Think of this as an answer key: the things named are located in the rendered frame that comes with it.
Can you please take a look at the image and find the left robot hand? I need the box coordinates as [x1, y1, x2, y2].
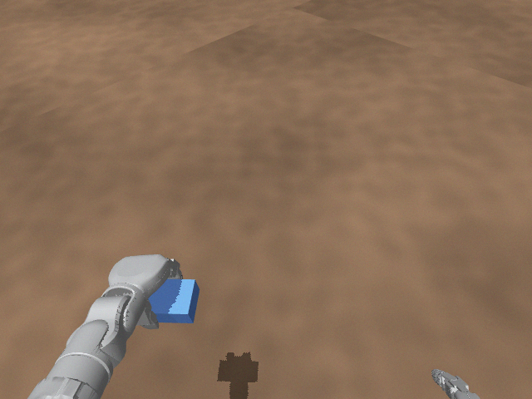
[108, 254, 183, 329]

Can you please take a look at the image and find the right robot hand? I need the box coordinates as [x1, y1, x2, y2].
[431, 369, 480, 399]

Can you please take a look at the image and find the small box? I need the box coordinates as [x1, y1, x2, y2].
[148, 279, 200, 323]

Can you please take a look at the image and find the left robot arm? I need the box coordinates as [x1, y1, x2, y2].
[28, 283, 146, 399]

